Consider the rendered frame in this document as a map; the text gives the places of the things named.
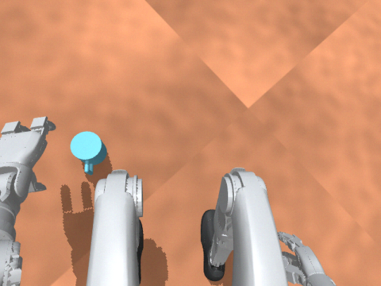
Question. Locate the right robot foot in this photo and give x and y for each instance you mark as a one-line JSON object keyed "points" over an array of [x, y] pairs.
{"points": [[207, 232]]}

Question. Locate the left robot arm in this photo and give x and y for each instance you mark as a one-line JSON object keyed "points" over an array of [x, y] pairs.
{"points": [[15, 180]]}

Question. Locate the right robot arm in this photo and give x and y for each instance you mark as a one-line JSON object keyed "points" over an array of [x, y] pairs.
{"points": [[319, 279]]}

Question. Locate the mug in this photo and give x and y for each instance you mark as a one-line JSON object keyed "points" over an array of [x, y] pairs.
{"points": [[88, 147]]}

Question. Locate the right robot hand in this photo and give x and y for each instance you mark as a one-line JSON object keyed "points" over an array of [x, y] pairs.
{"points": [[305, 263]]}

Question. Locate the left robot hand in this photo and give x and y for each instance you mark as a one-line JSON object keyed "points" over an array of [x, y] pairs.
{"points": [[19, 144]]}

